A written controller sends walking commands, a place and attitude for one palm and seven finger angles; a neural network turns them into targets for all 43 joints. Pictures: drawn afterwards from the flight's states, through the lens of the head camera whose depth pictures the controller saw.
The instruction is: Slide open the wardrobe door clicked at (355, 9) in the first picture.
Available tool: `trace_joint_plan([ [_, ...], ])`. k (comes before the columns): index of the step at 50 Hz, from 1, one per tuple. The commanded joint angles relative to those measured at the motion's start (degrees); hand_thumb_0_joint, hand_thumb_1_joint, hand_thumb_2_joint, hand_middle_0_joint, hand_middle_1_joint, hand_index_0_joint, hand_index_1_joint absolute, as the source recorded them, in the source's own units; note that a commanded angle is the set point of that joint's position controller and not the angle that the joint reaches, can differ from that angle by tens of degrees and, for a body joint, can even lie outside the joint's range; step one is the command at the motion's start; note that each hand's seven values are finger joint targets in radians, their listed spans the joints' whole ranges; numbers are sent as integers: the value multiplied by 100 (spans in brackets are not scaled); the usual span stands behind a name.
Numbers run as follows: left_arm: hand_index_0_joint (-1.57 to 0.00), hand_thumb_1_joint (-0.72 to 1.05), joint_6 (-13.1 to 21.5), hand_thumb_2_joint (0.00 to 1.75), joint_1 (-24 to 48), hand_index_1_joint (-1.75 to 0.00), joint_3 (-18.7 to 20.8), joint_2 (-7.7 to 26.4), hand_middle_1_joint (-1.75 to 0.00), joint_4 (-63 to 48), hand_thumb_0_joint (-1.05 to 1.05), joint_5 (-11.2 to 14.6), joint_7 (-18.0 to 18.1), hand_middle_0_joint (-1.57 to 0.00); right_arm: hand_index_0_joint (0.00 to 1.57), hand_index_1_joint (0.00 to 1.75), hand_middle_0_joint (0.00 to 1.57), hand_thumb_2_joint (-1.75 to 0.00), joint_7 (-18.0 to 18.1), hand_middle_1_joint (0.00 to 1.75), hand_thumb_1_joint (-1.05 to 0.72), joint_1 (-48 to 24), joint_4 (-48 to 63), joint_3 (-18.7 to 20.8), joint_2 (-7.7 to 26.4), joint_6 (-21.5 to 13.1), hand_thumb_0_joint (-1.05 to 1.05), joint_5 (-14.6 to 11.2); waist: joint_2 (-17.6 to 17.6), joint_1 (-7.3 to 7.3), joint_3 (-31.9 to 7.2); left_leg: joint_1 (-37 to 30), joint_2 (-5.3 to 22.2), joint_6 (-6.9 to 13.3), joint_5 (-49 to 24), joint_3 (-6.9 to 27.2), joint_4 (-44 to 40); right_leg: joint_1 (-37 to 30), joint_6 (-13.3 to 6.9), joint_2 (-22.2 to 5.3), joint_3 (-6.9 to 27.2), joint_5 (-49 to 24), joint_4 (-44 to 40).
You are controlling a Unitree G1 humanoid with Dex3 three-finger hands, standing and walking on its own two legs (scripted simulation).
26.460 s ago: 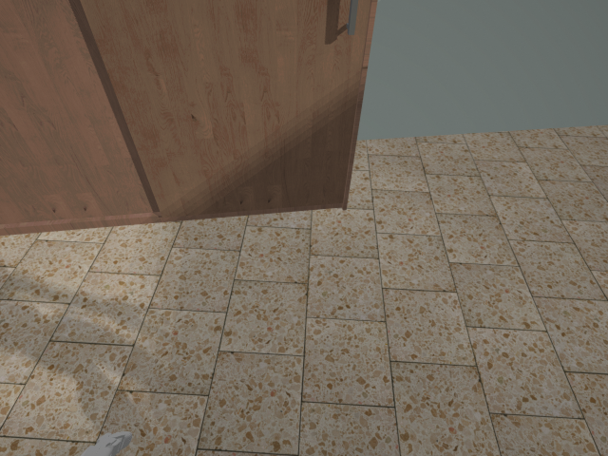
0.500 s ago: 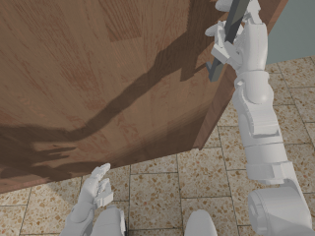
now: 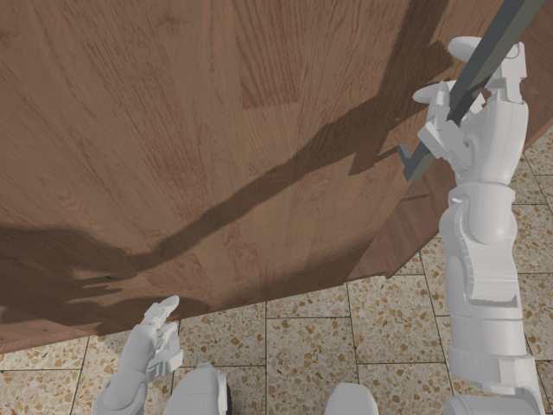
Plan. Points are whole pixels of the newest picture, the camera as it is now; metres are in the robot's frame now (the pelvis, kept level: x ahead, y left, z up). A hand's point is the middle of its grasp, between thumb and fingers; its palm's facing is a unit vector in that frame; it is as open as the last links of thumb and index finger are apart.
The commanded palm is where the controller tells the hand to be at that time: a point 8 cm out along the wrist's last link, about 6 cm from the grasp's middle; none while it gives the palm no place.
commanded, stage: step sideways, sliding the door along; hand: right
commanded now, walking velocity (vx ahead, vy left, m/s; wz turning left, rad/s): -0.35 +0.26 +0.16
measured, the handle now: (450, 90) +0.41 -0.23 +0.20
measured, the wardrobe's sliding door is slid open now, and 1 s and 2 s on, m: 0.18 0.63 0.66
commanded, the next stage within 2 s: stop walking and hold the door there in 1.52 s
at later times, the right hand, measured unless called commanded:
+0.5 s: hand (226, 166) +0.34 +0.02 +0.19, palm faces -0.04 +1.00 +0.04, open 6.6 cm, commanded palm +0.32 +0.03 +0.18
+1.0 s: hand out of the picture +0.31 +0.24 +0.19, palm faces -0.17 +0.98 -0.10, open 6.5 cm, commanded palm +0.30 +0.21 +0.19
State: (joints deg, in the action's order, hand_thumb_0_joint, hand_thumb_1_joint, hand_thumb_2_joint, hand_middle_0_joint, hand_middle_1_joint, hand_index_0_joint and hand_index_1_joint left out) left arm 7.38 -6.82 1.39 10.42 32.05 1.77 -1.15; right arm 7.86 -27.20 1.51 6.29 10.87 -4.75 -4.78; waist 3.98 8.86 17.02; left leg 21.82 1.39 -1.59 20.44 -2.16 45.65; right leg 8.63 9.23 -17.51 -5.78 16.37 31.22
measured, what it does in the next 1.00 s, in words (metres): steps to the left: left foot, then right foot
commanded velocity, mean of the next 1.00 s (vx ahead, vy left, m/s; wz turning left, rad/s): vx -0.10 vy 0.29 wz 0.08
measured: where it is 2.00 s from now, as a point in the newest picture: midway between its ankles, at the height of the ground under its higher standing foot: outside the picture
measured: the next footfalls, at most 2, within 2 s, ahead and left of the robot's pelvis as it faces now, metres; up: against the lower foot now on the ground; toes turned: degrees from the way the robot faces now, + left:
left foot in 0.06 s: +0.10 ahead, +0.17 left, +0.00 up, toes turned +3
right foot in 0.30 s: +0.02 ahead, -0.06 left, +0.00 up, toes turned -8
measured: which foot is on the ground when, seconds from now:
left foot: up 0.00-0.04, down 0.06-0.30, up 0.32-0.68, down 0.70-0.94, up 0.96-1.00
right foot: down 0.00-0.06, up 0.08-0.28, down 0.30-0.70, up 0.72-0.92, down 0.94-1.00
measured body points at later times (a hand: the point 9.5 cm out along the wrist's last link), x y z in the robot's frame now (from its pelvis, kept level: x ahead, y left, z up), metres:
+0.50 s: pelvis -0.03 +0.10 +0.01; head +0.06 +0.08 +0.45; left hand +0.17 +0.31 -0.08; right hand +0.33 -0.03 +0.19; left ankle -0.03 +0.28 -0.64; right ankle -0.02 -0.05 -0.73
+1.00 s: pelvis -0.10 +0.27 +0.00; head -0.01 +0.28 +0.44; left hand +0.07 +0.53 -0.10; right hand +0.31 +0.19 +0.19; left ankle -0.07 +0.36 -0.70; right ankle -0.08 +0.15 -0.73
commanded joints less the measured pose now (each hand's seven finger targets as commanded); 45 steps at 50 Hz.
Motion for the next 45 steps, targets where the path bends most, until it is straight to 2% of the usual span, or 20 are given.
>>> trace_joint_plan([
  [1,-20,90,367,90,463,-30,196,675,-30,-816,0,161,33,-20,45,140,45,-90,-510,140,-90,-2150,2229,-1291,-53,-907,0,170,983,-921,-3270,-1203,-179,-77,-1638,-373,-1568,-1179,-1432,-213,-173,-3614,872],
  [2,-20,90,379,90,446,-30,165,623,-30,-813,0,228,71,-20,45,140,45,-90,-497,140,-90,-2103,2318,-1224,103,-886,0,180,479,-896,-3283,-1523,-96,-92,-3058,-374,-1980,-922,-1513,206,-294,-2813,1283],
  [3,-20,90,373,90,553,-30,90,382,-30,-861,0,248,111,-20,45,140,45,-90,-479,140,-90,-2019,2413,-1152,347,-920,0,211,-859,-868,-3199,-1899,641,74,-5465,315,-2212,-58,-1344,786,-334,-293,2141],
  [4,-20,90,380,90,737,-30,42,358,-30,-877,0,122,198,-20,45,140,45,-90,-429,140,-90,-1631,2410,-958,624,-843,0,235,-1735,-722,-3128,-2029,1413,469,-7581,1326,-1954,1124,-757,1437,-105,2293,2956],
  [6,-20,90,303,90,645,-30,187,501,-30,-743,0,35,258,-20,45,140,45,-90,-420,140,-90,-1344,2885,-887,586,-829,0,110,-2595,-591,-3459,-2001,1640,699,-7381,1865,-1695,1300,-763,1501,866,2677,3923],
  [7,-20,90,349,90,789,-30,103,450,-30,-598,0,85,292,-20,45,140,45,-90,-363,140,-90,-1372,3191,-926,434,-872,0,61,-1762,-710,-3477,-2588,1658,1043,-7329,1915,-1554,1690,-786,1392,944,2464,3401],
  [8,-20,90,325,90,809,-30,-74,258,-30,-538,0,90,246,-20,45,140,45,-90,-305,140,-90,-1413,3421,-1240,17,-1009,0,57,-1620,-825,-3521,-3213,1666,1125,-7435,1611,-1392,1980,-766,1368,952,2337,2812],
  [11,-20,90,110,90,754,-30,16,397,-30,-517,0,49,253,-20,45,140,45,-90,-233,140,-90,-1219,3471,-1233,8,-1271,0,131,-1804,-948,-3824,-3099,1277,980,-7442,1103,-1099,1058,-688,1409,454,1034,896],
  [13,-20,90,-44,90,736,-30,111,477,-30,-594,0,22,249,-20,45,140,45,-90,-296,140,-90,-1349,3527,-1656,-273,-1376,0,173,-1519,-1056,-4060,-2210,1065,798,-6087,725,-858,-364,-760,1006,371,-990,-140],
  [14,-20,90,-64,90,694,-30,215,584,-30,-652,0,12,234,-20,45,140,45,-90,-377,140,-90,-1525,3552,-1864,-395,-1400,0,111,-1127,-1153,-4088,-980,755,499,-4378,557,-513,-1620,-1094,283,810,-3064,-512],
  [15,-20,90,-1,90,701,-30,373,885,-30,-791,0,7,165,-20,45,140,45,-90,-476,140,-90,-1648,3639,-2045,-597,-1369,0,45,431,-1061,-4222,680,125,121,-685,286,560,-2798,-1851,-1308,2218,-6600,-486],
  [16,-20,90,14,90,555,-30,353,856,-30,-862,0,-54,8,-20,45,140,45,-90,-537,140,-90,-1714,3347,-2162,-761,-1340,0,242,509,-953,-4418,887,51,191,1389,745,1505,-2794,-2192,-1678,2151,-7584,-138],
  [21,-20,90,15,90,520,-30,341,900,-30,-806,0,-36,-137,-20,45,140,45,-90,-518,140,-90,-2070,2657,-2353,-1076,-936,0,314,1052,-1003,-3312,1490,175,28,590,579,2043,-2059,-1813,-1071,869,-5261,-310],
  [25,-20,90,-21,90,429,-30,332,874,-30,-914,0,-50,-60,-20,45,140,45,-90,-618,140,-90,-2209,2435,-2481,-1185,-698,0,315,974,-1013,-3295,856,39,-79,289,-8,1121,-1877,-1543,-727,260,-5037,-432],
  [32,-20,90,51,90,349,-30,279,783,-30,-721,0,47,65,-20,45,140,45,-90,-483,140,-90,-2222,1881,-1801,-543,-739,0,231,1466,-1124,-3337,-575,-327,-85,-489,-465,-1333,-1529,-1217,-457,-102,-4199,178],
  [34,-20,90,75,90,433,-30,184,576,-30,-708,0,192,75,-20,45,140,45,-90,-470,140,-90,-2293,1906,-1784,-445,-766,0,275,459,-974,-3477,-1476,-37,-53,-2239,-345,-2561,-828,-1240,182,-72,-2269,1023],
  [36,-20,90,78,90,872,-30,63,249,-30,-784,0,137,244,-20,45,140,45,-90,-368,140,-90,-2028,1808,-1500,97,-725,0,338,-2085,-716,-3425,-2263,1610,659,-6427,1252,-2102,1521,-1092,1372,17,2559,3010],
  [38,-20,90,47,90,866,-30,182,437,-30,-607,0,19,366,-20,45,140,45,-90,-367,140,-90,-2081,2005,-1523,-45,-655,0,224,-2969,-661,-3637,-2355,1736,990,-6691,1378,-1740,1639,-788,1395,756,2568,3864],
  [42,-20,90,-227,90,834,-30,98,452,-30,-338,0,-33,411,-20,45,140,45,-90,-247,140,-90,-2285,2004,-1030,151,-897,0,205,-1981,-947,-3666,-2990,1142,1012,-6470,493,-1198,1490,-727,1400,96,1484,1145],
  [45,-20,90,-424,90,596,-30,240,542,-30,-384,0,-99,549,-20,45,140,45,-90,-318,140,-90,-2398,1807,-883,330,-1006,0,212,-1621,-1028,-4147,-1967,936,759,-5444,463,-581,-484,-808,1097,-64,-1038,-644],
])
